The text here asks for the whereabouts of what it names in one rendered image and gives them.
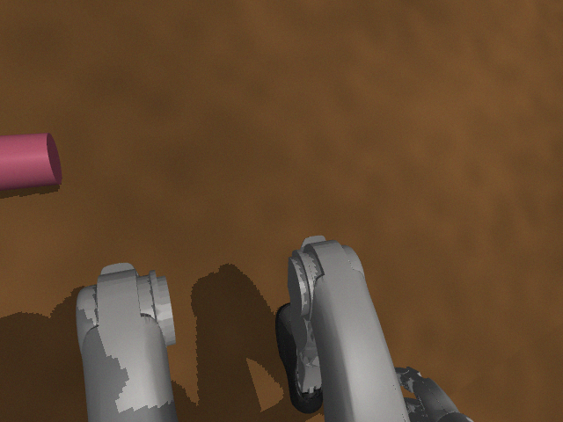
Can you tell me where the right robot foot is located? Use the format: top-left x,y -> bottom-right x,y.
275,303 -> 323,414

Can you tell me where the bottle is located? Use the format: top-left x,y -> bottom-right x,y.
0,133 -> 62,191

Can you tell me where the right robot hand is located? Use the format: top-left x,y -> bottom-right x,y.
395,367 -> 460,422

